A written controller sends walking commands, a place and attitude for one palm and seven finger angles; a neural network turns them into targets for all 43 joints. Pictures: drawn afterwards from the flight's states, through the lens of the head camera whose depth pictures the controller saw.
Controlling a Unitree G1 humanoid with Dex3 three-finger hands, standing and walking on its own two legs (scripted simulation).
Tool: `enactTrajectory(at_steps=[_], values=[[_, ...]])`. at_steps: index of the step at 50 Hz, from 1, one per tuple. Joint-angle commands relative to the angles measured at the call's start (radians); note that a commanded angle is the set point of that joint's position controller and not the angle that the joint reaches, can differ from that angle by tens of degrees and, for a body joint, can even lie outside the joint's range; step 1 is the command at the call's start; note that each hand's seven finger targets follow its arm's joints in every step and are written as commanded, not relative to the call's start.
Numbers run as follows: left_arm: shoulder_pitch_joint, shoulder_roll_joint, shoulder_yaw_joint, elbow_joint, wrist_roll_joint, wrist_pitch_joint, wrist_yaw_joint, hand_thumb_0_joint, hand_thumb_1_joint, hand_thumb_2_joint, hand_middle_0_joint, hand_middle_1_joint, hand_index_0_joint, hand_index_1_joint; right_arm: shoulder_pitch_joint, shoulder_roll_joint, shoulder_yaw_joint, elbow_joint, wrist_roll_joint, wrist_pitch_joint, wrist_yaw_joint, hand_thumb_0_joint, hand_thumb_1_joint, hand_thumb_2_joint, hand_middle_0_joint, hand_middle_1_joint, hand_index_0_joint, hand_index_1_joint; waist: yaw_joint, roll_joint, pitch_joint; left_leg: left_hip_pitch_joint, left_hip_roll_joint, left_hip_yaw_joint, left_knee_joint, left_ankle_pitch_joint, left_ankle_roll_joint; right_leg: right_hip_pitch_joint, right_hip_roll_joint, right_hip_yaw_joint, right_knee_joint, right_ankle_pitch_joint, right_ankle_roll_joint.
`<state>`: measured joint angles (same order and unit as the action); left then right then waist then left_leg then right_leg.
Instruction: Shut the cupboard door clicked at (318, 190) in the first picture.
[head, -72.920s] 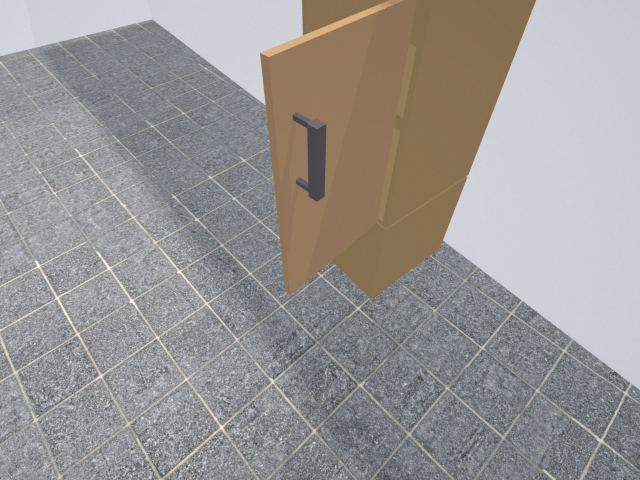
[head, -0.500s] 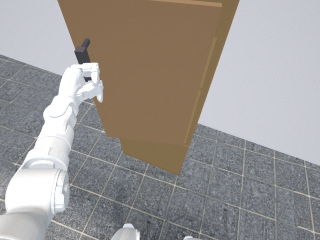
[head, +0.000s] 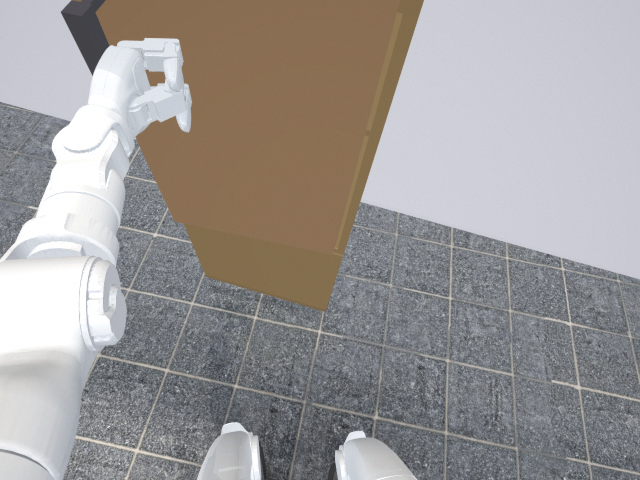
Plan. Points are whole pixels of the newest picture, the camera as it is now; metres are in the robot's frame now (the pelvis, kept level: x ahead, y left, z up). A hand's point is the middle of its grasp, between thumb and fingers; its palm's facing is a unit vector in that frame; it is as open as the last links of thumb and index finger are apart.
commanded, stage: push the door shut along its arc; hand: left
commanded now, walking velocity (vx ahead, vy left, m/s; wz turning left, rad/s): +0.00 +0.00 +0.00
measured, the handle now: (114, 63) +0.59 +0.19 +0.13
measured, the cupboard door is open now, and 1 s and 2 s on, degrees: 5 0 0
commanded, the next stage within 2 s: pull the fist back off the door in 0.90 s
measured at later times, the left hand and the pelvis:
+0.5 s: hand (195, 76) +0.56 +0.09 +0.14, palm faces -0.36 -0.93 -0.01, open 3.1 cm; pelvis +0.01 -0.01 -0.01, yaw +0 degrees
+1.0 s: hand (212, 78) +0.55 +0.07 +0.14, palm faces -0.39 -0.92 -0.03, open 3.7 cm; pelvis -0.01 +0.00 -0.02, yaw +0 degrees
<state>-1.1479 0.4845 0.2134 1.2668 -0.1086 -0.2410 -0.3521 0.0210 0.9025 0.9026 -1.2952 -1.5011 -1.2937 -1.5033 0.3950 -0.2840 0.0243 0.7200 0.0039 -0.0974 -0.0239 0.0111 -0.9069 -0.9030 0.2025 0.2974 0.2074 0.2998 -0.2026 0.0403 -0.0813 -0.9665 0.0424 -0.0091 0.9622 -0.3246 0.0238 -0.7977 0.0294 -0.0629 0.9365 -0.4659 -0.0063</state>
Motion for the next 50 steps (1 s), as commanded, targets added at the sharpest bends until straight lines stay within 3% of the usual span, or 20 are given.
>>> enactTrajectory(at_steps=[1,4,7,8,10,12,17,19,22,25,26,32,34,38,40,43,44,45,46,50], values=[[-0.571,0.241,0.096,-0.235,-0.007,-0.060,-0.011,0.000,0.900,0.900,-1.300,-1.500,-1.300,-1.500,0.178,-0.194,-0.073,-0.067,-0.005,-0.010,-0.007,0.000,-0.900,-0.900,0.200,0.300,0.200,0.300,-0.037,0.117,-0.519,0.608,-0.011,-0.094,-0.064,0.224,0.015,-0.076,0.032,0.031,-0.150,0.238,-0.022],[-0.536,0.298,0.138,-0.188,0.008,-0.056,-0.015,0.000,0.900,0.900,-1.300,-1.500,-1.300,-1.500,0.193,-0.194,-0.069,-0.075,-0.007,0.005,-0.006,0.000,-0.900,-0.900,0.200,0.300,0.200,0.300,-0.034,0.081,-0.509,0.562,-0.015,-0.080,-0.054,0.251,0.020,-0.038,0.038,0.034,-0.143,0.284,-0.020],[-0.531,0.284,0.116,-0.172,0.021,-0.047,-0.026,0.000,0.900,0.900,-1.300,-1.500,-1.300,-1.500,0.193,-0.190,-0.070,-0.086,-0.007,0.020,-0.002,0.000,-0.900,-0.900,0.200,0.300,0.200,0.300,-0.043,0.076,-0.482,0.527,-0.019,-0.068,-0.048,0.238,0.021,-0.027,0.041,0.037,-0.151,0.301,-0.014],[-0.568,0.281,0.108,-0.191,0.019,-0.051,-0.032,0.000,0.900,0.900,-1.300,-1.500,-1.300,-1.500,0.200,-0.191,-0.073,-0.083,-0.005,0.021,-0.004,0.000,-0.900,-0.900,0.200,0.300,0.200,0.300,-0.061,0.073,-0.478,0.533,-0.015,-0.067,-0.044,0.238,0.024,-0.043,0.041,0.040,-0.153,0.304,-0.011],[-0.564,0.247,0.085,-0.194,0.016,-0.055,-0.044,0.000,0.900,0.900,-1.300,-1.500,-1.300,-1.500,0.200,-0.189,-0.075,-0.082,-0.008,0.026,-0.003,0.000,-0.900,-0.900,0.200,0.300,0.200,0.300,-0.054,0.102,-0.496,0.575,-0.018,-0.072,-0.042,0.278,0.021,-0.055,0.045,0.035,-0.149,0.320,-0.016],[-0.592,0.211,0.059,-0.204,0.005,-0.050,-0.059,0.000,0.900,0.900,-1.300,-1.500,-1.300,-1.500,0.200,-0.189,-0.079,-0.071,-0.009,0.028,-0.005,0.000,-0.900,-0.900,0.200,0.300,0.200,0.300,-0.070,0.098,-0.494,0.591,-0.018,-0.072,-0.037,0.276,0.023,-0.072,0.046,0.032,-0.154,0.318,-0.015],[-0.662,0.190,0.031,-0.159,-0.006,-0.025,-0.080,0.000,0.900,0.900,-1.300,-1.500,-1.300,-1.500,0.202,-0.195,-0.074,-0.043,-0.009,0.023,-0.015,0.000,-0.900,-0.900,0.200,0.300,0.200,0.300,-0.100,0.097,-0.453,0.571,-0.020,-0.072,-0.024,0.252,0.030,-0.116,0.047,0.029,-0.159,0.295,-0.015],[-0.711,0.194,0.031,-0.185,-0.010,-0.033,-0.086,0.000,0.900,0.900,-1.300,-1.500,-1.300,-1.500,0.209,-0.196,-0.074,-0.035,-0.011,0.012,-0.019,0.000,-0.900,-0.900,0.200,0.300,0.200,0.300,-0.106,0.121,-0.482,0.585,-0.020,-0.072,-0.014,0.269,0.034,-0.126,0.047,0.030,-0.149,0.296,-0.016],[-0.731,0.187,0.019,-0.138,-0.005,-0.014,-0.089,0.000,0.900,0.900,-1.300,-1.500,-1.300,-1.500,0.202,-0.199,-0.069,-0.019,-0.014,0.007,-0.025,0.000,-0.900,-0.900,0.200,0.300,0.200,0.300,-0.121,0.108,-0.461,0.566,-0.015,-0.079,-0.004,0.251,0.033,-0.147,0.046,0.023,-0.144,0.273,-0.016],[-0.763,0.121,-0.021,-0.154,-0.007,-0.015,-0.091,0.000,0.900,0.900,-1.300,-1.500,-1.300,-1.500,0.194,-0.197,-0.070,-0.010,-0.018,-0.007,-0.025,0.000,-0.900,-0.900,0.200,0.300,0.200,0.300,-0.125,0.169,-0.492,0.628,-0.012,-0.092,0.006,0.277,0.030,-0.208,0.048,0.010,-0.128,0.252,-0.021],[-0.790,0.135,-0.014,-0.177,-0.009,-0.019,-0.093,0.000,0.900,0.900,-1.300,-1.500,-1.300,-1.500,0.202,-0.202,-0.073,-0.011,-0.018,-0.012,-0.027,0.000,-0.900,-0.900,0.200,0.300,0.200,0.300,-0.132,0.158,-0.510,0.634,-0.008,-0.092,0.015,0.281,0.031,-0.217,0.048,0.012,-0.121,0.253,-0.018],[-0.846,0.082,-0.055,-0.184,0.002,-0.004,-0.084,0.000,0.900,0.900,-1.300,-1.500,-1.300,-1.500,0.191,-0.202,-0.071,0.010,-0.023,-0.027,-0.027,0.000,-0.900,-0.900,0.200,0.300,0.200,0.300,-0.143,0.184,-0.533,0.651,-0.007,-0.103,0.027,0.265,0.030,-0.264,0.049,0.001,-0.107,0.220,-0.023],[-0.880,0.023,-0.089,-0.213,-0.002,-0.011,-0.083,0.000,0.900,0.900,-1.300,-1.500,-1.300,-1.500,0.193,-0.198,-0.075,0.015,-0.021,-0.041,-0.028,0.000,-0.900,-0.900,0.200,0.300,0.200,0.300,-0.150,0.208,-0.548,0.689,-0.008,-0.106,0.031,0.284,0.035,-0.304,0.052,-0.004,-0.094,0.215,-0.024],[-0.885,0.035,-0.082,-0.192,-0.012,0.013,-0.076,0.000,0.900,0.900,-1.300,-1.500,-1.300,-1.500,0.185,-0.205,-0.070,0.015,-0.019,-0.051,-0.029,0.000,-0.900,-0.900,0.200,0.300,0.200,0.300,-0.154,0.180,-0.533,0.664,-0.010,-0.106,0.024,0.225,0.031,-0.298,0.051,-0.007,-0.102,0.188,-0.023],[-0.887,0.022,-0.092,-0.181,-0.009,0.015,-0.074,0.000,0.900,0.900,-1.300,-1.500,-1.300,-1.500,0.184,-0.203,-0.067,0.025,-0.022,-0.053,-0.031,0.000,-0.900,-0.900,0.200,0.300,0.200,0.300,-0.154,0.197,-0.530,0.669,-0.010,-0.110,0.019,0.222,0.029,-0.306,0.050,-0.010,-0.102,0.179,-0.027],[-0.905,0.056,-0.075,-0.191,-0.015,0.007,-0.078,0.000,0.900,0.900,-1.300,-1.500,-1.300,-1.500,0.190,-0.207,-0.063,0.022,-0.019,-0.066,-0.034,0.000,-0.900,-0.900,0.200,0.300,0.200,0.300,-0.158,0.183,-0.528,0.644,-0.010,-0.098,0.020,0.194,0.032,-0.290,0.052,-0.007,-0.103,0.174,-0.025],[-0.925,0.026,-0.091,-0.209,-0.016,-0.005,-0.079,0.000,0.900,0.900,-1.300,-1.500,-1.300,-1.500,0.197,-0.203,-0.066,0.031,-0.021,-0.072,-0.036,0.000,-0.900,-0.900,0.200,0.300,0.200,0.300,-0.165,0.188,-0.546,0.668,-0.010,-0.100,0.020,0.218,0.036,-0.303,0.055,-0.012,-0.095,0.179,-0.027],[-0.894,0.014,-0.099,-0.174,-0.013,0.006,-0.076,0.000,0.900,0.900,-1.300,-1.500,-1.300,-1.500,0.181,-0.202,-0.063,0.029,-0.021,-0.072,-0.033,0.000,-0.900,-0.900,0.200,0.300,0.200,0.300,-0.155,0.202,-0.524,0.660,-0.010,-0.107,0.013,0.192,0.027,-0.309,0.050,-0.013,-0.101,0.160,-0.029],[-0.903,0.045,-0.077,-0.182,-0.022,0.001,-0.076,0.000,0.900,0.900,-1.300,-1.500,-1.300,-1.500,0.189,-0.206,-0.062,0.023,-0.018,-0.079,-0.035,0.000,-0.900,-0.900,0.200,0.300,0.200,0.300,-0.163,0.177,-0.516,0.655,-0.006,-0.101,0.013,0.177,0.030,-0.306,0.053,-0.014,-0.102,0.157,-0.025],[-0.882,0.042,-0.080,-0.157,-0.015,0.000,-0.072,0.000,0.900,0.900,-1.300,-1.500,-1.300,-1.500,0.190,-0.206,-0.059,0.026,-0.018,-0.084,-0.035,0.000,-0.900,-0.900,0.200,0.300,0.200,0.300,-0.158,0.174,-0.505,0.635,-0.008,-0.104,0.003,0.158,0.028,-0.300,0.050,-0.011,-0.107,0.144,-0.028]])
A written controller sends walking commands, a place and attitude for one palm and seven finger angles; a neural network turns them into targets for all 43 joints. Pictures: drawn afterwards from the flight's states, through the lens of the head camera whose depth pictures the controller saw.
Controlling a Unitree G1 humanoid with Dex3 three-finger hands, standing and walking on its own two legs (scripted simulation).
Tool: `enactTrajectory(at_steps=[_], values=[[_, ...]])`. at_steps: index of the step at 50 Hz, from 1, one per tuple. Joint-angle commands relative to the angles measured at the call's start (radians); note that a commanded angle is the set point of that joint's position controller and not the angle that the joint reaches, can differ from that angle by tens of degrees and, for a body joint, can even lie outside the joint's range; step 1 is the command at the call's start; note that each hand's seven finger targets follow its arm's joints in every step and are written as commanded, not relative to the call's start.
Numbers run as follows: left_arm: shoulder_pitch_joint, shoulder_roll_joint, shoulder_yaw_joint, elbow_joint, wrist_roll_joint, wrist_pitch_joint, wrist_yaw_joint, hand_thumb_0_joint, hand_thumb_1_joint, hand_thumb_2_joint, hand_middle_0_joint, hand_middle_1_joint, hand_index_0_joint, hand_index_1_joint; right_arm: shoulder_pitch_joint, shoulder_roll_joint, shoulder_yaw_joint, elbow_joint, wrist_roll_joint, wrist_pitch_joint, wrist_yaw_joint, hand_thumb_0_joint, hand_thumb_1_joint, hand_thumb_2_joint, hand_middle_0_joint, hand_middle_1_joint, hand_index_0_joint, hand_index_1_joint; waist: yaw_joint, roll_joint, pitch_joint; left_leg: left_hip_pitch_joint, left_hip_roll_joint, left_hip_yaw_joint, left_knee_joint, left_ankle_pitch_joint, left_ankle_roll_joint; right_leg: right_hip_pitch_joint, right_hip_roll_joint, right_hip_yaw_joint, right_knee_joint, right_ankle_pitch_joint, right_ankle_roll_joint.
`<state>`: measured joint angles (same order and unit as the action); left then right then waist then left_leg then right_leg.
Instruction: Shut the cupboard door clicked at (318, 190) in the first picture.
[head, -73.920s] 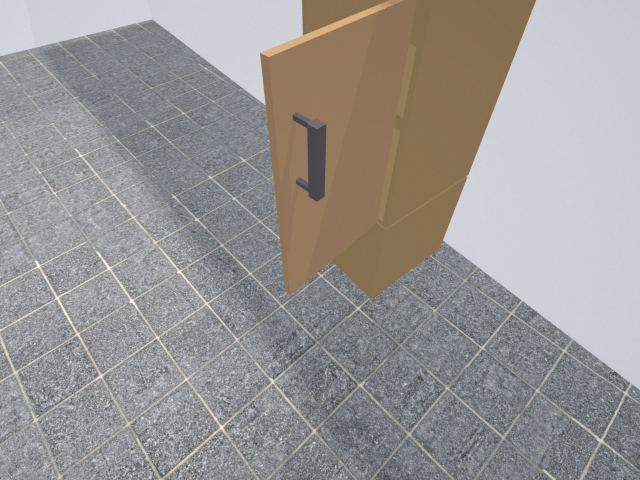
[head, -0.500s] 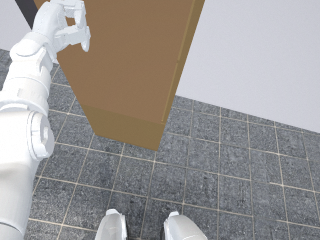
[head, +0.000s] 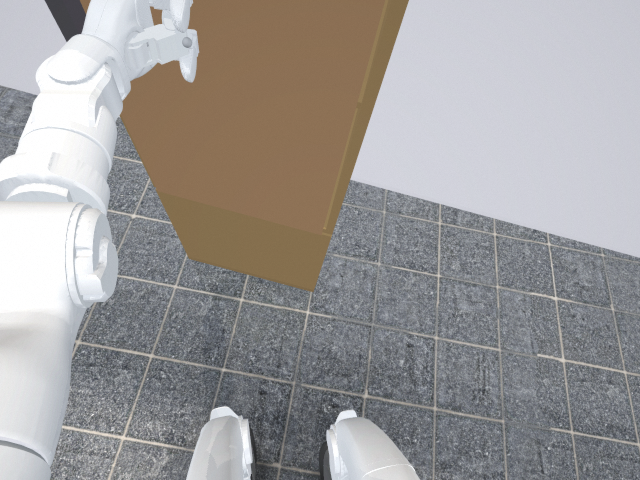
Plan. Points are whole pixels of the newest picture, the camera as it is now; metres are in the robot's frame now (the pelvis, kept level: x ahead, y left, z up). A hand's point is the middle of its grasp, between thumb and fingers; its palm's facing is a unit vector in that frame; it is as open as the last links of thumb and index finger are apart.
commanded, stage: pull the fist back off the door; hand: left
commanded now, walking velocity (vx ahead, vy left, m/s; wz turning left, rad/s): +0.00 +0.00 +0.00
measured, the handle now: (82, 9) +0.62 +0.18 +0.15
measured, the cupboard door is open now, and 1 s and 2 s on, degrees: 0 0 0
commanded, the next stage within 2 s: draw the hand back to the body in 0.88 s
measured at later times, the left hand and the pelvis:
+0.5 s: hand (201, 39) +0.57 +0.06 +0.15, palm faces +0.05 -1.00 -0.04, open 3.4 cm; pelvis -0.01 +0.00 +0.01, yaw +0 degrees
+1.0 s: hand (220, 71) +0.53 +0.04 +0.15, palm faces +0.05 -1.00 -0.02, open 3.1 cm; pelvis +0.05 -0.03 +0.04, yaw +0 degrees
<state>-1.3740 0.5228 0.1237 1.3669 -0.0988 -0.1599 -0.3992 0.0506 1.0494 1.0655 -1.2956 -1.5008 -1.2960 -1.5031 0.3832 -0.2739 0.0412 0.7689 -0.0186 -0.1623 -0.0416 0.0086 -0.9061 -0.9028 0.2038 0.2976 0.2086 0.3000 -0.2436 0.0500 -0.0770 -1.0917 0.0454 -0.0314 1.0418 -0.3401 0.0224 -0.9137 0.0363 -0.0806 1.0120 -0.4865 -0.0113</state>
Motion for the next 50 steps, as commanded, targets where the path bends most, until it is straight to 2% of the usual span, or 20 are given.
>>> enactTrajectory(at_steps=[1,3,5,6,8,11,14,19,21,25,30,36,38,40,41,43,46,48,49,50], values=[[-0.695,0.040,0.209,-0.251,-0.087,-0.053,0.197,0.000,0.900,0.900,-1.300,-1.500,-1.300,-1.500,0.247,-0.175,-0.067,-0.047,-0.001,-0.029,-0.004,0.000,-0.900,-0.900,0.200,0.300,0.200,0.300,-0.077,0.164,-0.494,0.646,0.013,-0.099,-0.096,0.094,0.012,-0.144,0.029,0.032,-0.199,0.138,-0.007],[-0.655,-0.049,0.182,-0.253,-0.031,-0.044,0.410,0.000,0.900,0.900,-1.300,-1.500,-1.300,-1.500,0.273,-0.171,-0.079,-0.050,-0.027,-0.033,0.035,0.000,-0.900,-0.900,0.200,0.300,0.200,0.300,-0.099,0.110,-0.492,0.622,0.014,-0.116,-0.122,0.025,0.005,-0.142,0.026,0.018,-0.183,0.121,0.008],[-0.683,-0.061,0.205,-0.284,0.035,-0.086,0.576,0.000,0.900,0.900,-1.300,-1.500,-1.300,-1.500,0.289,-0.170,-0.090,-0.049,-0.053,-0.028,0.067,0.000,-0.900,-0.900,0.200,0.300,0.200,0.300,-0.103,0.105,-0.508,0.616,0.010,-0.122,-0.125,0.013,0.001,-0.162,0.024,0.013,-0.171,0.111,0.014],[-0.685,-0.061,0.196,-0.278,0.082,-0.108,0.640,0.000,0.900,0.900,-1.300,-1.500,-1.300,-1.500,0.294,-0.168,-0.091,-0.044,-0.068,-0.022,0.084,0.000,-0.900,-0.900,0.200,0.300,0.200,0.300,-0.105,0.113,-0.490,0.600,0.009,-0.122,-0.128,-0.024,-0.004,-0.176,0.022,0.010,-0.168,0.090,0.012],[-0.705,-0.077,0.122,-0.275,0.177,-0.153,0.682,0.000,0.900,0.900,-1.300,-1.500,-1.300,-1.500,0.304,-0.171,-0.098,-0.042,-0.081,-0.012,0.112,0.000,-0.900,-0.900,0.200,0.300,0.200,0.300,-0.130,0.141,-0.474,0.605,0.002,-0.111,-0.128,-0.054,-0.001,-0.196,0.020,0.016,-0.170,0.069,0.007],[-0.700,-0.059,0.069,-0.232,0.241,-0.187,0.648,0.000,0.900,0.900,-1.300,-1.500,-1.300,-1.500,0.300,-0.180,-0.102,-0.054,-0.080,0.012,0.128,0.000,-0.900,-0.900,0.200,0.300,0.200,0.300,-0.134,0.173,-0.465,0.608,-0.006,-0.104,-0.133,-0.077,-0.001,-0.194,0.018,0.027,-0.182,0.052,-0.005],[-0.682,-0.039,0.078,-0.202,0.196,-0.175,0.593,0.000,0.900,0.900,-1.300,-1.500,-1.300,-1.500,0.299,-0.189,-0.101,-0.069,-0.067,0.032,0.118,0.000,-0.900,-0.900,0.200,0.300,0.200,0.300,-0.125,0.154,-0.460,0.608,-0.015,-0.098,-0.154,-0.094,0.002,-0.143,0.022,0.032,-0.204,0.047,-0.011],[-0.603,-0.101,0.061,-0.211,0.130,-0.168,0.540,0.000,0.900,0.900,-1.300,-1.500,-1.300,-1.500,0.293,-0.179,-0.101,-0.082,-0.055,0.042,0.108,0.000,-0.900,-0.900,0.200,0.300,0.200,0.300,-0.103,0.136,-0.472,0.634,-0.016,-0.092,-0.174,-0.077,0.003,-0.095,0.025,0.027,-0.227,0.069,-0.009],[-0.527,-0.111,0.071,-0.212,0.107,-0.171,0.531,0.000,0.900,0.900,-1.300,-1.500,-1.300,-1.500,0.287,-0.178,-0.102,-0.084,-0.053,0.044,0.109,0.000,-0.900,-0.900,0.200,0.300,0.200,0.300,-0.074,0.119,-0.475,0.639,-0.017,-0.088,-0.183,-0.047,-0.001,-0.069,0.029,0.024,-0.234,0.088,-0.011],[-0.449,-0.095,0.100,-0.236,0.088,-0.189,0.526,0.000,0.900,0.900,-1.300,-1.500,-1.300,-1.500,0.290,-0.178,-0.105,-0.086,-0.047,0.058,0.109,0.000,-0.900,-0.900,0.200,0.300,0.200,0.300,-0.054,0.068,-0.459,0.619,-0.022,-0.062,-0.189,0.007,0.005,-0.006,0.028,0.030,-0.254,0.123,-0.005],[-0.291,-0.154,0.086,-0.367,0.087,-0.230,0.531,0.000,0.900,0.900,-1.300,-1.500,-1.300,-1.500,0.273,-0.159,-0.119,-0.112,-0.043,0.083,0.119,0.000,-0.900,-0.900,0.200,0.300,0.200,0.300,0.009,0.112,-0.520,0.742,-0.020,-0.046,-0.196,0.183,-0.004,0.060,0.037,0.017,-0.252,0.234,-0.014],[-0.114,-0.149,0.129,-0.482,0.076,-0.238,0.563,0.000,0.900,0.900,-1.300,-1.500,-1.300,-1.500,0.224,-0.143,-0.125,-0.150,-0.028,0.120,0.114,0.000,-0.900,-0.900,0.200,0.300,0.200,0.300,0.063,0.028,-0.495,0.728,-0.035,0.002,-0.212,0.282,0.003,0.210,0.040,0.031,-0.267,0.391,-0.004],[-0.081,-0.177,0.113,-0.559,0.074,-0.251,0.572,0.000,0.900,0.900,-1.300,-1.500,-1.300,-1.500,0.202,-0.132,-0.125,-0.164,-0.026,0.124,0.114,0.000,-0.900,-0.900,0.200,0.300,0.200,0.300,0.068,0.007,-0.501,0.745,-0.041,0.015,-0.212,0.322,0.007,0.253,0.041,0.036,-0.267,0.461,0.000],[0.034,-0.159,0.135,-0.601,0.073,-0.257,0.571,0.000,0.900,0.900,-1.300,-1.500,-1.300,-1.500,0.183,-0.129,-0.126,-0.179,-0.019,0.131,0.111,0.000,-0.900,-0.900,0.200,0.300,0.200,0.300,0.097,-0.006,-0.508,0.759,-0.043,0.027,-0.216,0.380,0.007,0.305,0.038,0.044,-0.263,0.546,0.001],[0.041,-0.198,0.095,-0.613,0.074,-0.252,0.565,0.000,0.900,0.900,-1.300,-1.500,-1.300,-1.500,0.168,-0.121,-0.123,-0.182,-0.016,0.135,0.110,0.000,-0.900,-0.900,0.200,0.300,0.200,0.300,0.087,-0.021,-0.482,0.749,-0.045,0.036,-0.217,0.377,0.010,0.315,0.036,0.046,-0.269,0.570,0.006],[0.052,-0.173,0.112,-0.594,0.073,-0.237,0.559,0.000,0.900,0.900,-1.300,-1.500,-1.300,-1.500,0.158,-0.121,-0.126,-0.176,-0.011,0.142,0.102,0.000,-0.900,-0.900,0.200,0.300,0.200,0.300,0.084,-0.084,-0.436,0.712,-0.051,0.048,-0.219,0.346,0.016,0.346,0.031,0.062,-0.284,0.606,0.016],[0.036,-0.168,0.112,-0.571,0.057,-0.219,0.536,0.000,0.900,0.900,-1.300,-1.500,-1.300,-1.500,0.132,-0.113,-0.121,-0.175,-0.001,0.149,0.088,0.000,-0.900,-0.900,0.200,0.300,0.200,0.300,0.083,-0.090,-0.396,0.697,-0.058,0.058,-0.230,0.320,0.018,0.372,0.022,0.076,-0.298,0.638,0.024],[0.037,-0.171,0.108,-0.589,0.041,-0.223,0.513,0.000,0.900,0.900,-1.300,-1.500,-1.300,-1.500,0.117,-0.109,-0.118,-0.179,0.003,0.149,0.083,0.000,-0.900,-0.900,0.200,0.300,0.200,0.300,0.086,-0.103,-0.420,0.698,-0.065,0.063,-0.230,0.321,0.021,0.412,0.015,0.090,-0.300,0.690,0.031],[0.041,-0.148,0.125,-0.628,0.035,-0.232,0.502,0.000,0.900,0.900,-1.300,-1.500,-1.300,-1.500,0.114,-0.112,-0.119,-0.186,0.004,0.148,0.079,0.000,-0.900,-0.900,0.200,0.300,0.200,0.300,0.099,-0.069,-0.463,0.719,-0.069,0.069,-0.224,0.353,0.021,0.442,0.010,0.097,-0.290,0.734,0.031],[0.062,-0.179,0.099,-0.625,0.031,-0.236,0.486,0.000,0.900,0.900,-1.300,-1.500,-1.300,-1.500,0.100,-0.104,-0.116,-0.187,0.010,0.146,0.079,0.000,-0.900,-0.900,0.200,0.300,0.200,0.300,0.099,-0.054,-0.472,0.736,-0.068,0.066,-0.221,0.374,0.019,0.431,0.008,0.092,-0.285,0.754,0.029]])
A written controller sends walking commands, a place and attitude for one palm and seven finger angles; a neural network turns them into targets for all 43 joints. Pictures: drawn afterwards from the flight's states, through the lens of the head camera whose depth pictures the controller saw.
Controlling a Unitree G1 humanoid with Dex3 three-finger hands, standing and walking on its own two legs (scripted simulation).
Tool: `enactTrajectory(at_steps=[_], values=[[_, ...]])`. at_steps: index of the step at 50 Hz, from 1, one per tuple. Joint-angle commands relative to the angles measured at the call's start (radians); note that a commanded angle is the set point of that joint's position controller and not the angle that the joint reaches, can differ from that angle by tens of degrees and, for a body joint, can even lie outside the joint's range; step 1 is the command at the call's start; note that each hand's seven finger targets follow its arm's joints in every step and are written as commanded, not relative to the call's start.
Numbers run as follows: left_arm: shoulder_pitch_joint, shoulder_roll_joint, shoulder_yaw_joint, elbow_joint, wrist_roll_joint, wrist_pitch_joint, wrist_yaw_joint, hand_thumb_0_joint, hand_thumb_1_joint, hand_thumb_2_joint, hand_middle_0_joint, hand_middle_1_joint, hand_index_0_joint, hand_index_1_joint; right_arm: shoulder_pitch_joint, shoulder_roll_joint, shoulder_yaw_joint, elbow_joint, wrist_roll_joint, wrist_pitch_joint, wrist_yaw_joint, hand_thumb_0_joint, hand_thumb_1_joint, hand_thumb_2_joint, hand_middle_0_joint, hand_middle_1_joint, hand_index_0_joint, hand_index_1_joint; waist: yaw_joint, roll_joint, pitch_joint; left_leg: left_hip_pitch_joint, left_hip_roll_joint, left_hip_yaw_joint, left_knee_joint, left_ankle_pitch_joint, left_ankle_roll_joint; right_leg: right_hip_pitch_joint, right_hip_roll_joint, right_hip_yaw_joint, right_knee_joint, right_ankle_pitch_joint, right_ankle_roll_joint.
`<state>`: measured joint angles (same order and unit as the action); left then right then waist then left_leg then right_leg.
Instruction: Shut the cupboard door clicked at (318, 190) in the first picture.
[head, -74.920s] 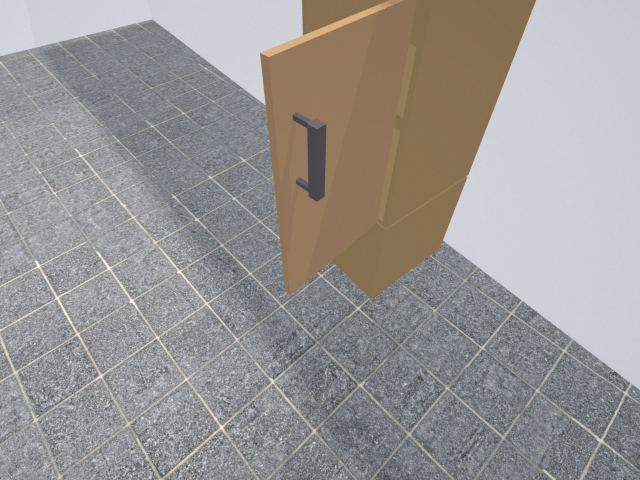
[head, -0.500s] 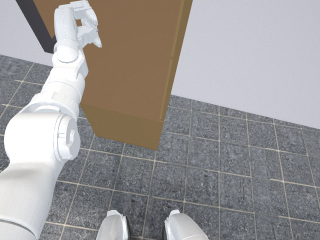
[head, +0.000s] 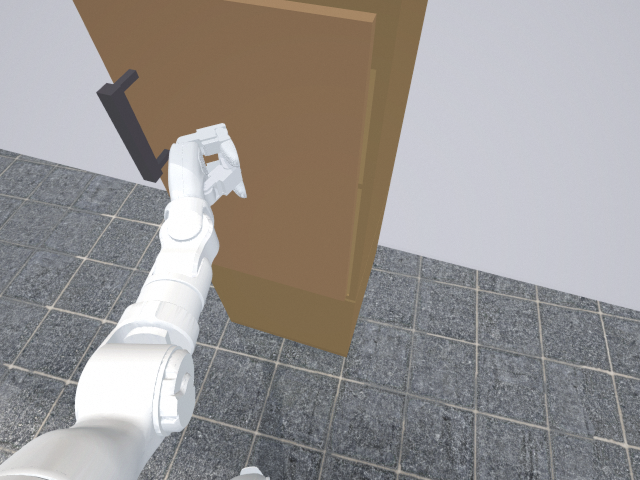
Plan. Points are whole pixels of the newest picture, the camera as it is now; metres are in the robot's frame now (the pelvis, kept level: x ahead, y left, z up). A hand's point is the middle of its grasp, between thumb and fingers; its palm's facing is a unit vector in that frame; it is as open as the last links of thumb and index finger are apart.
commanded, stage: draw the hand back to the body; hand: left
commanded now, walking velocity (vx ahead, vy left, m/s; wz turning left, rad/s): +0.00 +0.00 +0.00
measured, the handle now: (141, 129) +0.58 +0.21 +0.11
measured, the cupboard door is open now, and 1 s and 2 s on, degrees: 0 0 0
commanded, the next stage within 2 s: step back with the hand held close in 1.58 s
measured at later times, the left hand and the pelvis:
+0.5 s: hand (148, 237) +0.35 +0.15 +0.15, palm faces +0.03 -1.00 -0.03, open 3.1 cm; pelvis +0.00 +0.00 +0.02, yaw +1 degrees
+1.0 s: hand out of the picture +0.22 +0.25 +0.18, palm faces +0.35 -0.89 -0.30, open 4.6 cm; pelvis -0.01 +0.02 +0.04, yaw +1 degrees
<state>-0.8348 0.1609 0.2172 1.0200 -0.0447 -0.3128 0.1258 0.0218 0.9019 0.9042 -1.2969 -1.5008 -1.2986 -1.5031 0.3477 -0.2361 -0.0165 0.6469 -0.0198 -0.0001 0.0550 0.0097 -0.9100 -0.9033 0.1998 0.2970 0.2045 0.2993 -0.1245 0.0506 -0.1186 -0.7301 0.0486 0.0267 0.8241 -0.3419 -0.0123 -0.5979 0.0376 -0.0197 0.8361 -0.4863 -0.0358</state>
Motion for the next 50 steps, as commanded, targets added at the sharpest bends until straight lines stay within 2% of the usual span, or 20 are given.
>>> enactTrajectory(at_steps=[1,5,7,9,14,16,17,19,23,24,25,26,28,29,30,33,35,39,44,50], values=[[-0.409,0.196,0.023,-0.280,-0.029,-0.080,-0.053,0.000,0.900,0.900,-1.300,-1.500,-1.300,-1.500,0.135,-0.143,-0.060,-0.071,0.011,-0.017,-0.017,0.000,-0.900,-0.900,0.200,0.300,0.200,0.300,0.003,-0.063,-0.436,0.378,-0.072,0.007,-0.005,0.386,0.052,0.140,0.007,0.030,-0.105,0.773,0.053],[-0.154,0.160,-0.002,-0.386,-0.066,-0.036,-0.115,0.000,0.900,0.900,-1.300,-1.500,-1.300,-1.500,0.080,-0.142,-0.054,-0.128,0.037,-0.011,-0.015,0.000,-0.900,-0.900,0.200,0.300,0.200,0.300,0.053,-0.082,-0.419,0.389,-0.076,0.023,-0.042,0.406,0.055,0.224,-0.006,0.027,-0.127,0.879,0.064],[-0.107,0.142,-0.024,-0.471,-0.090,-0.002,-0.135,0.000,0.900,0.900,-1.300,-1.500,-1.300,-1.500,0.051,-0.142,-0.052,-0.147,0.050,-0.006,-0.020,0.000,-0.900,-0.900,0.200,0.300,0.200,0.300,0.053,-0.132,-0.381,0.385,-0.077,0.025,-0.068,0.367,0.057,0.255,-0.011,0.024,-0.149,0.891,0.074],[-0.060,0.142,-0.037,-0.572,-0.106,0.024,-0.144,0.000,0.900,0.900,-1.300,-1.500,-1.300,-1.500,0.018,-0.142,-0.050,-0.165,0.056,-0.005,-0.031,0.000,-0.900,-0.900,0.200,0.300,0.200,0.300,0.065,-0.117,-0.353,0.407,-0.080,0.030,-0.085,0.360,0.062,0.284,-0.014,0.026,-0.167,0.890,0.080],[-0.013,0.185,-0.043,-0.791,-0.117,0.044,-0.158,0.000,0.900,0.900,-1.300,-1.500,-1.300,-1.500,-0.058,-0.135,-0.040,-0.172,0.065,-0.017,-0.059,0.000,-0.900,-0.900,0.200,0.300,0.200,0.300,0.074,-0.063,-0.302,0.480,-0.078,0.023,-0.118,0.342,0.067,0.279,-0.016,0.030,-0.207,0.800,0.076],[0.051,0.195,-0.028,-0.801,-0.132,0.061,-0.170,0.000,0.900,0.900,-1.300,-1.500,-1.300,-1.500,-0.087,-0.130,-0.034,-0.166,0.066,-0.022,-0.068,0.000,-0.900,-0.900,0.200,0.300,0.200,0.300,0.084,-0.090,-0.278,0.485,-0.075,0.016,-0.141,0.319,0.064,0.284,-0.018,0.025,-0.222,0.762,0.072],[0.057,0.181,-0.045,-0.843,-0.137,0.066,-0.184,0.000,0.900,0.900,-1.300,-1.500,-1.300,-1.500,-0.106,-0.128,-0.030,-0.174,0.072,-0.027,-0.071,0.000,-0.900,-0.900,0.200,0.300,0.200,0.300,0.083,-0.066,-0.275,0.501,-0.075,0.017,-0.150,0.315,0.062,0.276,-0.018,0.025,-0.231,0.741,0.069],[0.160,0.192,-0.035,-0.870,-0.150,0.091,-0.199,0.000,0.900,0.900,-1.300,-1.500,-1.300,-1.500,-0.133,-0.129,-0.026,-0.185,0.074,-0.032,-0.078,0.000,-0.900,-0.900,0.200,0.300,0.200,0.300,0.105,-0.052,-0.259,0.512,-0.078,0.019,-0.161,0.317,0.064,0.296,-0.019,0.024,-0.241,0.723,0.067],[0.285,0.183,-0.032,-0.922,-0.183,0.159,-0.239,0.000,0.900,0.900,-1.217,-1.410,-1.217,-1.410,-0.199,-0.123,-0.013,-0.207,0.087,-0.040,-0.088,0.000,-0.900,-0.900,0.200,0.300,0.200,0.300,0.123,-0.089,-0.187,0.511,-0.072,0.016,-0.203,0.274,0.059,0.296,-0.023,0.015,-0.275,0.649,0.062],[0.332,0.206,-0.005,-0.910,-0.192,0.178,-0.244,0.000,0.900,0.900,-1.190,-1.380,-1.190,-1.380,-0.205,-0.128,-0.011,-0.211,0.090,-0.041,-0.091,0.000,-0.900,-0.900,0.200,0.300,0.200,0.300,0.130,-0.119,-0.159,0.505,-0.071,0.015,-0.207,0.261,0.061,0.292,-0.021,0.013,-0.286,0.616,0.065],[0.322,0.207,-0.011,-0.939,-0.195,0.194,-0.252,0.000,0.900,0.900,-1.163,-1.350,-1.163,-1.350,-0.225,-0.127,-0.002,-0.217,0.093,-0.043,-0.094,0.000,-0.900,-0.900,0.200,0.300,0.200,0.300,0.126,-0.094,-0.146,0.508,-0.070,0.011,-0.219,0.239,0.058,0.275,-0.023,0.015,-0.298,0.566,0.060],[0.346,0.224,-0.088,-1.046,-0.099,0.166,-0.186,0.000,0.900,0.900,-1.135,-1.320,-1.135,-1.320,-0.246,-0.091,0.004,-0.225,0.085,-0.028,-0.107,0.000,-0.900,-0.900,0.200,0.300,0.200,0.300,0.117,-0.095,-0.071,0.539,-0.066,0.010,-0.268,0.210,0.053,0.258,-0.052,0.051,-0.361,0.544,0.066],[0.448,0.206,-0.089,-1.080,-0.078,0.175,-0.127,0.000,0.900,0.900,-1.080,-1.260,-1.080,-1.260,-0.256,-0.098,0.006,-0.223,0.076,-0.018,-0.118,0.000,-0.900,-0.900,0.200,0.300,0.200,0.300,0.121,-0.074,-0.068,0.585,-0.059,0.003,-0.301,0.209,0.054,0.285,-0.041,0.028,-0.380,0.478,0.052],[0.478,0.224,-0.078,-1.104,-0.074,0.181,-0.114,0.000,0.900,0.900,-1.053,-1.230,-1.053,-1.230,-0.262,-0.101,0.005,-0.225,0.074,-0.016,-0.123,0.000,-0.900,-0.900,0.200,0.300,0.200,0.300,0.123,-0.107,-0.068,0.598,-0.057,0.001,-0.314,0.211,0.058,0.295,-0.036,0.025,-0.399,0.467,0.053],[0.477,0.242,-0.062,-1.132,-0.062,0.182,-0.098,0.000,0.900,0.900,-1.025,-1.200,-1.025,-1.200,-0.272,-0.098,0.013,-0.225,0.073,-0.013,-0.127,0.000,-0.900,-0.900,0.200,0.300,0.200,0.300,0.121,-0.092,-0.078,0.617,-0.056,0.002,-0.330,0.207,0.058,0.305,-0.036,0.023,-0.410,0.439,0.049],[0.535,0.252,-0.046,-1.212,-0.049,0.184,-0.068,0.000,0.900,0.900,-0.943,-1.110,-0.943,-1.110,-0.292,-0.089,0.017,-0.219,0.065,-0.018,-0.134,0.000,-0.900,-0.900,0.200,0.300,0.200,0.300,0.127,-0.041,-0.050,0.658,-0.049,0.001,-0.368,0.207,0.054,0.327,-0.029,0.012,-0.443,0.381,0.034],[0.566,0.273,-0.028,-1.276,-0.039,0.179,-0.055,0.000,0.900,0.900,-0.887,-1.050,-0.887,-1.050,-0.300,-0.087,0.024,-0.218,0.060,-0.027,-0.138,0.000,-0.900,-0.900,0.200,0.300,0.200,0.300,0.133,0.014,-0.071,0.694,-0.049,0.000,-0.391,0.223,0.052,0.352,-0.028,0.007,-0.459,0.377,0.029],[0.699,0.293,0.013,-1.319,-0.040,0.185,-0.041,0.000,0.900,0.900,-0.777,-0.930,-0.777,-0.930,-0.310,-0.089,0.022,-0.208,0.053,-0.040,-0.139,0.000,-0.900,-0.900,0.200,0.300,0.200,0.300,0.147,-0.008,-0.027,0.704,-0.041,-0.004,-0.424,0.232,0.049,0.375,-0.023,-0.001,-0.491,0.374,0.028],[0.851,0.291,0.038,-1.393,-0.038,0.179,-0.037,0.000,0.900,0.900,-0.640,-0.780,-0.640,-0.780,-0.322,-0.086,0.023,-0.207,0.050,-0.058,-0.133,0.000,-0.900,-0.900,0.200,0.300,0.200,0.300,0.158,0.014,0.018,0.710,-0.035,-0.016,-0.456,0.214,0.041,0.385,-0.020,-0.008,-0.515,0.331,0.023],[0.998,0.333,0.123,-1.494,-0.039,0.164,-0.027,0.000,0.900,0.900,-0.475,-0.600,-0.475,-0.600,-0.317,-0.086,0.017,-0.203,0.044,-0.081,-0.132,0.000,-0.900,-0.900,0.200,0.300,0.200,0.300,0.168,0.006,0.018,0.697,-0.033,-0.022,-0.469,0.209,0.039,0.411,-0.028,-0.014,-0.515,0.320,0.024]])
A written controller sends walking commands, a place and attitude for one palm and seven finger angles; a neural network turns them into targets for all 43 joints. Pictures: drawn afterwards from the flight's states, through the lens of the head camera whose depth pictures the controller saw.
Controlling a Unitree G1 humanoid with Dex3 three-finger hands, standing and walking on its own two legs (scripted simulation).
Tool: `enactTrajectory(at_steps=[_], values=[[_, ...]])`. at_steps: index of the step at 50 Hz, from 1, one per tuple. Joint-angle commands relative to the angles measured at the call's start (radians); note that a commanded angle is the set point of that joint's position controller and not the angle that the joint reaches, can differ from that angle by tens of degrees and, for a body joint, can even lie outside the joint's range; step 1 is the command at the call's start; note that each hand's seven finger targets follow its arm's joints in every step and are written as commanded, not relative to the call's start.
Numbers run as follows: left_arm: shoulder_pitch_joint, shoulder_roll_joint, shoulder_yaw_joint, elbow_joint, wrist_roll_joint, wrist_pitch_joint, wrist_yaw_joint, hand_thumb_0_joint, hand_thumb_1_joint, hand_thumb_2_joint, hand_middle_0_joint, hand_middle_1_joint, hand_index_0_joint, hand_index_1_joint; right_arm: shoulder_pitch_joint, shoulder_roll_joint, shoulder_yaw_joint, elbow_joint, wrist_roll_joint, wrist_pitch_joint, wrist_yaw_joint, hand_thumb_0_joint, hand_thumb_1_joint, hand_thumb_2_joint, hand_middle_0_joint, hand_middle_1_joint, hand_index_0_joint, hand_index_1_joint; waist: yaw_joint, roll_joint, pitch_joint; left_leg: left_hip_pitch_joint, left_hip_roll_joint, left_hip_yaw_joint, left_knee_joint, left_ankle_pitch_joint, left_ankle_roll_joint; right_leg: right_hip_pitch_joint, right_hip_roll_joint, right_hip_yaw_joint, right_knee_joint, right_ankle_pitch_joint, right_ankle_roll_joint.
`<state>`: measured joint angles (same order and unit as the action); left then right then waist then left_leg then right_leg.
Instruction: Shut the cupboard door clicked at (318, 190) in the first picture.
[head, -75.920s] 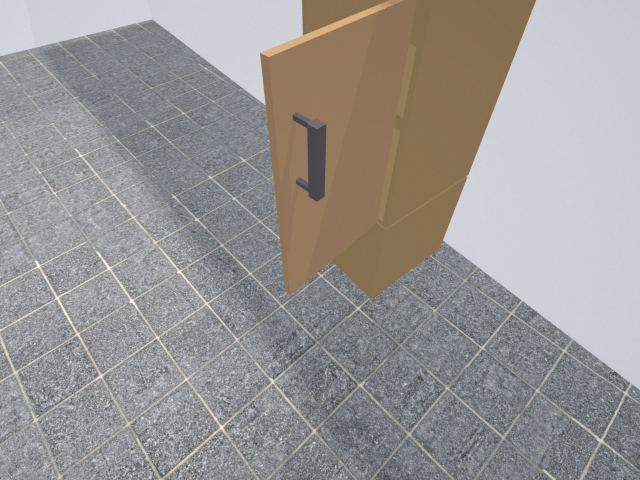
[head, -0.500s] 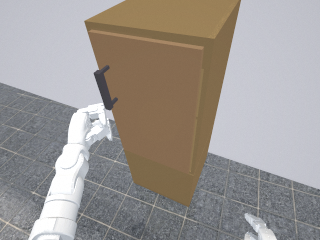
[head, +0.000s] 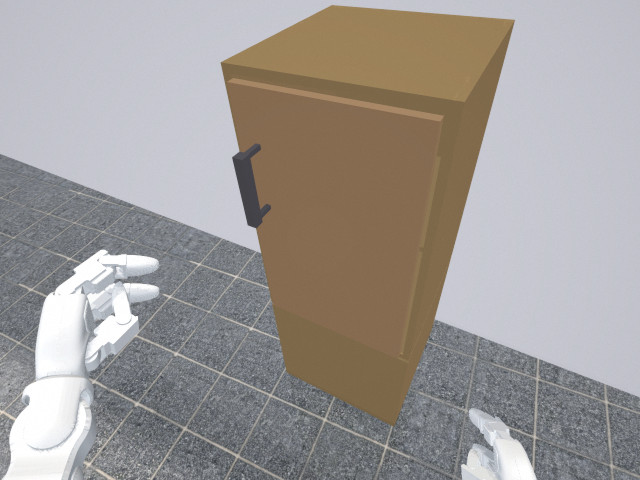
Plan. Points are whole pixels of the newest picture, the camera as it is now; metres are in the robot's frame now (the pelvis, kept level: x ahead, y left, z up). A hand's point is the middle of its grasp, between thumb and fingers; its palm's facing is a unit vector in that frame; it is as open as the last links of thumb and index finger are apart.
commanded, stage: draw the hand back to the body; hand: left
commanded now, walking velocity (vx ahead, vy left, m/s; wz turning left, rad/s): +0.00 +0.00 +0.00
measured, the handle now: (254, 186) +0.59 +0.18 +0.07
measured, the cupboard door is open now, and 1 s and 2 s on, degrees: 0 0 0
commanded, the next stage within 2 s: step back with the hand held close in 0.58 s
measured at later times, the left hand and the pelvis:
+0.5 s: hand (72, 352) +0.19 +0.26 +0.15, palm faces +0.48 -0.80 -0.36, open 7.3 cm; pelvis +0.01 +0.00 +0.00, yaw +1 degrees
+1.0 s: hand (70, 344) +0.20 +0.27 +0.15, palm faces +0.38 -0.78 -0.49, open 7.4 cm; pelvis +0.00 +0.01 +0.00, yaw +0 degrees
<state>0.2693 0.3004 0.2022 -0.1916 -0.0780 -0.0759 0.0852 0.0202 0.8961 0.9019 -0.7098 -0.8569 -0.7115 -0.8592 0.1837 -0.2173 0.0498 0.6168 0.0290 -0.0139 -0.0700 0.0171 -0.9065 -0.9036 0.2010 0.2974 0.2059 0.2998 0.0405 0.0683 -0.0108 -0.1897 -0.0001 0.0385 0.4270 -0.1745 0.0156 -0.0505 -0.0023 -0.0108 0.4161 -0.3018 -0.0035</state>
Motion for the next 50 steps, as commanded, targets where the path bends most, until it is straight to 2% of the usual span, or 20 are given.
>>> enactTrajectory(at_steps=[1,2,4,5,9,10,13,14,15,20,25,35,36,37,38,41,42,45,49,50], values=[[-0.086,0.192,0.144,-0.298,-0.005,-0.075,0.014,0.000,0.900,0.900,-0.447,-0.570,-0.447,-0.570,-0.157,-0.103,-0.050,-0.172,-0.004,-0.071,-0.007,0.000,-0.900,-0.900,0.200,0.300,0.200,0.300,0.004,0.000,-0.080,0.157,0.017,-0.033,-0.069,0.044,0.009,-0.142,0.013,-0.024,-0.096,0.137,-0.009],[-0.060,0.206,0.167,-0.315,-0.004,-0.078,0.017,0.000,0.900,0.900,-0.420,-0.540,-0.420,-0.540,-0.154,-0.103,-0.051,-0.170,-0.006,-0.075,-0.006,0.000,-0.900,-0.900,0.200,0.300,0.200,0.300,0.007,0.018,-0.078,0.156,0.017,-0.032,-0.066,0.043,0.008,-0.144,0.012,-0.024,-0.096,0.137,-0.009],[0.007,0.246,0.225,-0.334,-0.006,-0.081,0.021,0.000,0.900,0.900,-0.365,-0.480,-0.365,-0.480,-0.154,-0.109,-0.059,-0.167,-0.008,-0.087,-0.007,0.000,-0.900,-0.900,0.200,0.300,0.200,0.300,0.017,-0.009,-0.074,0.151,0.018,-0.032,-0.060,0.051,0.011,-0.145,0.015,-0.022,-0.109,0.146,-0.006],[0.024,0.225,0.215,-0.345,-0.010,-0.082,0.021,0.000,0.900,0.900,-0.337,-0.450,-0.337,-0.450,-0.149,-0.102,-0.057,-0.167,-0.006,-0.087,-0.008,0.000,-0.900,-0.900,0.200,0.300,0.200,0.300,0.011,-0.010,-0.065,0.138,0.016,-0.029,-0.062,0.053,0.010,-0.134,0.008,-0.026,-0.097,0.144,-0.006],[0.117,0.271,0.295,-0.378,-0.012,-0.090,0.027,0.000,0.900,0.900,-0.228,-0.330,-0.228,-0.330,-0.147,-0.108,-0.067,-0.162,-0.005,-0.105,-0.008,0.000,-0.900,-0.900,0.200,0.300,0.200,0.300,0.023,0.000,-0.044,0.134,0.019,-0.026,-0.048,0.057,0.011,-0.154,0.011,-0.021,-0.116,0.146,-0.004],[0.136,0.255,0.287,-0.391,-0.013,-0.093,0.028,0.000,0.900,0.900,-0.200,-0.300,-0.200,-0.300,-0.140,-0.101,-0.066,-0.162,-0.003,-0.105,-0.008,0.000,-0.900,-0.900,0.200,0.300,0.200,0.300,0.020,0.021,-0.050,0.132,0.017,-0.025,-0.052,0.053,0.009,-0.140,0.005,-0.025,-0.101,0.138,-0.006],[0.076,0.207,0.225,-0.366,-0.002,-0.086,0.030,0.000,0.900,0.900,-0.200,-0.300,-0.200,-0.300,-0.133,-0.113,-0.068,-0.151,-0.007,-0.116,-0.010,0.000,-0.900,-0.900,0.200,0.300,0.200,0.300,0.003,0.005,-0.014,0.135,0.018,-0.029,-0.056,0.037,0.012,-0.179,0.007,-0.026,-0.103,0.123,-0.002],[0.067,0.203,0.219,-0.346,-0.001,-0.081,0.030,0.000,0.900,0.900,-0.200,-0.300,-0.200,-0.300,-0.134,-0.118,-0.070,-0.147,-0.008,-0.122,-0.013,0.000,-0.900,-0.900,0.200,0.300,0.200,0.300,0.000,-0.027,0.016,0.132,0.020,-0.032,-0.055,0.031,0.015,-0.199,0.010,-0.025,-0.117,0.120,0.001],[0.052,0.201,0.212,-0.343,-0.002,-0.078,0.032,0.000,0.900,0.900,-0.200,-0.300,-0.200,-0.300,-0.129,-0.120,-0.070,-0.147,-0.007,-0.121,-0.014,0.000,-0.900,-0.900,0.200,0.300,0.200,0.300,-0.001,-0.037,-0.002,0.133,0.017,-0.034,-0.060,0.028,0.017,-0.182,0.005,-0.024,-0.108,0.113,0.000],[0.049,0.233,0.238,-0.378,0.003,-0.083,0.039,0.000,0.900,0.900,-0.200,-0.300,-0.200,-0.300,-0.138,-0.113,-0.068,-0.147,-0.011,-0.124,-0.021,0.000,-0.900,-0.900,0.200,0.300,0.200,0.300,0.016,-0.017,-0.058,0.146,0.009,-0.031,-0.052,0.063,0.021,-0.141,-0.001,-0.018,-0.098,0.147,-0.004],[0.081,0.243,0.258,-0.399,0.000,-0.081,0.037,0.000,0.900,0.900,-0.200,-0.300,-0.200,-0.300,-0.144,-0.101,-0.062,-0.148,-0.012,-0.125,-0.017,0.000,-0.900,-0.900,0.200,0.300,0.200,0.300,0.023,0.028,-0.053,0.144,0.010,-0.024,-0.040,0.110,0.014,-0.128,-0.002,-0.017,-0.092,0.202,-0.007],[0.111,0.231,0.257,-0.365,-0.013,-0.064,0.026,0.000,0.900,0.900,-0.200,-0.300,-0.200,-0.300,-0.140,-0.103,-0.065,-0.160,-0.011,-0.103,-0.015,0.000,-0.900,-0.900,0.200,0.300,0.200,0.300,0.023,-0.016,-0.039,0.141,0.012,-0.013,-0.037,0.123,0.017,-0.132,-0.002,-0.013,-0.102,0.229,0.003],[0.024,0.347,0.355,-0.418,-0.001,-0.100,0.033,0.000,0.900,0.900,-0.200,-0.300,-0.200,-0.300,-0.132,-0.124,-0.071,-0.173,-0.007,-0.080,-0.013,0.000,-0.900,-0.900,0.200,0.300,0.200,0.300,-0.006,-0.034,-0.007,0.081,0.037,-0.027,0.039,0.093,0.037,-0.208,-0.063,0.051,-0.152,0.286,0.011],[0.098,0.295,0.311,-0.345,-0.001,-0.106,0.028,0.000,0.900,0.900,-0.200,-0.300,-0.200,-0.300,-0.135,-0.114,-0.070,-0.151,-0.013,-0.068,-0.016,0.000,-0.900,-0.900,0.200,0.300,0.200,0.300,-0.015,-0.078,-0.021,0.072,0.033,-0.032,0.071,0.101,0.036,-0.209,-0.091,0.056,-0.145,0.347,0.007],[0.125,0.274,0.286,-0.349,0.003,-0.110,0.025,0.000,0.900,0.900,-0.200,-0.300,-0.200,-0.300,-0.133,-0.116,-0.074,-0.157,-0.014,-0.057,-0.015,0.000,-0.900,-0.900,0.200,0.300,0.200,0.300,-0.016,-0.084,-0.039,0.065,0.032,-0.027,0.087,0.123,0.034,-0.204,-0.101,0.062,-0.128,0.418,0.013],[0.172,0.280,0.296,-0.375,0.005,-0.118,0.028,0.000,0.900,0.900,-0.200,-0.300,-0.200,-0.300,-0.122,-0.122,-0.085,-0.177,-0.010,-0.030,-0.019,0.000,-0.900,-0.900,0.200,0.300,0.200,0.300,-0.019,-0.032,-0.132,0.084,0.046,-0.021,0.086,0.288,0.032,-0.149,-0.096,0.029,-0.041,0.549,0.019],[0.180,0.287,0.302,-0.398,0.003,-0.117,0.031,0.000,0.900,0.900,-0.200,-0.300,-0.200,-0.300,-0.119,-0.126,-0.088,-0.186,-0.008,-0.021,-0.021,0.000,-0.900,-0.900,0.200,0.300,0.200,0.300,-0.020,-0.007,-0.162,0.096,0.053,-0.022,0.084,0.339,0.031,-0.140,-0.090,0.024,-0.020,0.553,0.020],[0.216,0.305,0.321,-0.425,-0.003,-0.108,0.039,0.000,0.900,0.900,-0.200,-0.300,-0.200,-0.300,-0.114,-0.127,-0.090,-0.207,-0.004,0.005,-0.028,0.000,-0.900,-0.900,0.200,0.300,0.200,0.300,-0.023,-0.024,-0.192,0.102,0.068,-0.037,0.081,0.450,0.029,-0.126,-0.070,0.007,0.018,0.572,0.020],[0.250,0.341,0.361,-0.421,-0.011,-0.102,0.048,0.000,0.900,0.900,-0.200,-0.300,-0.200,-0.300,-0.118,-0.135,-0.098,-0.227,-0.003,0.028,-0.033,0.000,-0.900,-0.900,0.200,0.300,0.200,0.300,-0.021,-0.038,-0.183,0.080,0.077,-0.038,0.066,0.404,0.025,-0.159,-0.061,0.025,0.013,0.510,0.018],[0.256,0.311,0.330,-0.421,-0.011,-0.102,0.048,0.000,0.900,0.900,-0.200,-0.300,-0.200,-0.300,-0.106,-0.128,-0.092,-0.230,0.000,0.032,-0.032,0.000,-0.900,-0.900,0.200,0.300,0.200,0.300,-0.028,-0.035,-0.172,0.048,0.080,-0.050,0.052,0.387,0.022,-0.145,-0.062,0.014,0.026,0.466,0.014]])
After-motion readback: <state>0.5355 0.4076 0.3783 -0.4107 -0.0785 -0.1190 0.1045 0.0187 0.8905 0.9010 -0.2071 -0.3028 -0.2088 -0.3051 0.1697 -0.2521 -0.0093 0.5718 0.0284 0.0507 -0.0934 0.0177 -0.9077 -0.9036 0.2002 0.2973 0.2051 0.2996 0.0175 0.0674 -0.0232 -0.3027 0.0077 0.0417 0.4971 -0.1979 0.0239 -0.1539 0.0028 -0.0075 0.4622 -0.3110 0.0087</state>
